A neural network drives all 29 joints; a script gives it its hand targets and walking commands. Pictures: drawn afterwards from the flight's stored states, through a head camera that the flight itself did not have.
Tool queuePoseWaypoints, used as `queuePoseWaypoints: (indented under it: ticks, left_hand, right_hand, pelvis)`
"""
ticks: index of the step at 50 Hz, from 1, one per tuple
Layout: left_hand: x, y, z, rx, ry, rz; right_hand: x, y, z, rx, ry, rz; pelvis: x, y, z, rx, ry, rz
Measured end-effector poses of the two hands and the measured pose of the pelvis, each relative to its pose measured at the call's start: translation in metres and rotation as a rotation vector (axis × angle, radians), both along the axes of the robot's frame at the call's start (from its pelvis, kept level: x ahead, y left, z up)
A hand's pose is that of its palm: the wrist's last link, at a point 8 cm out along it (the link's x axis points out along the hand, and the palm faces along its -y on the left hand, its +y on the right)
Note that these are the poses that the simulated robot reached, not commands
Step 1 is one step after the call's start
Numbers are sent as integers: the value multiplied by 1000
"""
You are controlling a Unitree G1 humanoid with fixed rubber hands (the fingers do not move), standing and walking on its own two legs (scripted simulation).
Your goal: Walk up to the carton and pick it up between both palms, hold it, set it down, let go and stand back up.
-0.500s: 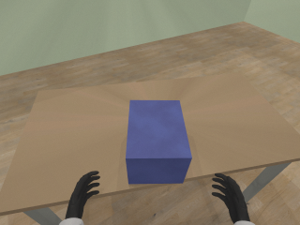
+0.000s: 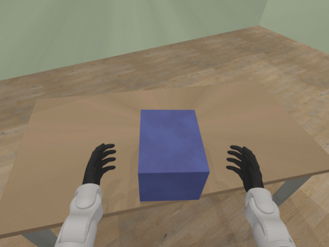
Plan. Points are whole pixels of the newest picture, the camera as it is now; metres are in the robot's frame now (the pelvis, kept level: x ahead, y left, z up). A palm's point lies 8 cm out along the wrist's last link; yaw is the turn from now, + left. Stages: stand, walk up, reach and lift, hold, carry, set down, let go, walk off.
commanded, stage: reach and lift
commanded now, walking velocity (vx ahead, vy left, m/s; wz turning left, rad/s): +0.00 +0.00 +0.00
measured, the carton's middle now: (168, 153) +0.41 -0.01 -0.04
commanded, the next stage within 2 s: none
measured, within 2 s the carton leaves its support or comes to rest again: neither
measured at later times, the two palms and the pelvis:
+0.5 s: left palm (99, 139) +0.36 +0.17 +0.09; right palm (240, 141) +0.37 -0.19 +0.08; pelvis +0.00 -0.01 +0.00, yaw +0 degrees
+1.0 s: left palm (98, 115) +0.41 +0.18 +0.12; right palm (231, 118) +0.42 -0.17 +0.11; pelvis +0.00 -0.01 +0.00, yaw +1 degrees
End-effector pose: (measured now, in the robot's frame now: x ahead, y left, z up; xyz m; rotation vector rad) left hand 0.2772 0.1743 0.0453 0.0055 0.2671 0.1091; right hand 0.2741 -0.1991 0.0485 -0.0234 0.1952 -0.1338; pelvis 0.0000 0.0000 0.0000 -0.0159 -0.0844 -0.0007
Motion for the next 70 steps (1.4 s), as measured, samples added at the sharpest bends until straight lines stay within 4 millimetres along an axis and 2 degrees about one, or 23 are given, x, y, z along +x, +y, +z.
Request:
queuePoseWaypoints:
  ticks: [11, 25, 41, 48, 52, 55, 65, 70]
  left_hand:
    - [38, -2, 21, 10, 3, 13]
    - [81, -2, 42, 13, 5, 15]
    - [124, 5, 69, 24, -18, 29]
    - [133, 6, 77, 32, -29, 32]
    - [133, 5, 72, 32, -17, 31]
    - [130, 3, 60, 31, -5, 30]
    - [111, -2, 3, 20, 4, 48]
    - [108, -3, -13, 24, 1, 54]
  right_hand:
    - [40, 3, 13, 9, 6, 13]
    - [94, 10, 33, 7, 4, 23]
    - [138, 20, 57, 9, 9, 24]
    - [149, 26, 65, 2, 16, 27]
    - [150, 28, 62, 0, 36, 24]
    - [147, 30, 54, -8, 55, 26]
    - [129, 41, 4, -1, 85, 52]
    - [125, 43, -13, 10, 86, 55]
  pelvis:
    - [-6, 0, 0, 4, 45, -13]
    - [-2, -9, 0, 2, 95, 3]
    - [3, -8, 0, -6, 158, 13]
    - [3, -6, -1, -12, 172, 21]
    - [2, -6, -1, -14, 175, 24]
    - [0, -6, -2, -14, 181, 26]
    - [-9, -10, -8, -14, 261, 39]
    - [-16, -11, -15, -14, 323, 47]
